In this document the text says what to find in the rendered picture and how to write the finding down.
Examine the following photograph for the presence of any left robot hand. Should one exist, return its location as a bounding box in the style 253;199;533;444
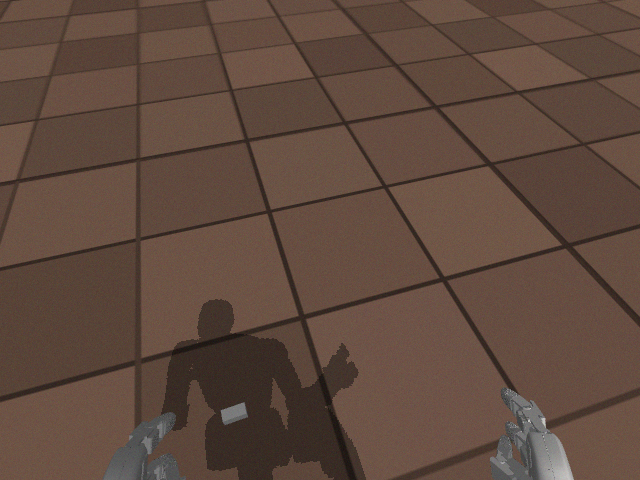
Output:
102;412;186;480

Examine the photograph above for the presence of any right robot hand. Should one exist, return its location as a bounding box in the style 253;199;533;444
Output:
490;387;574;480

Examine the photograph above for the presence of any small box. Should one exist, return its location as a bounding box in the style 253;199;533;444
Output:
221;402;248;425

